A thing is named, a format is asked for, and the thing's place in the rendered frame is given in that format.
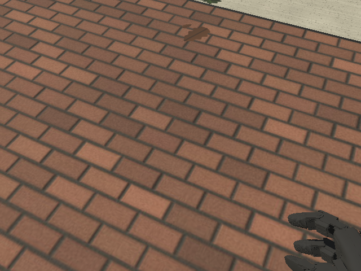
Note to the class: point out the robot right hand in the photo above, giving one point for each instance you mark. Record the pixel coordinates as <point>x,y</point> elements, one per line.
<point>342,254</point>

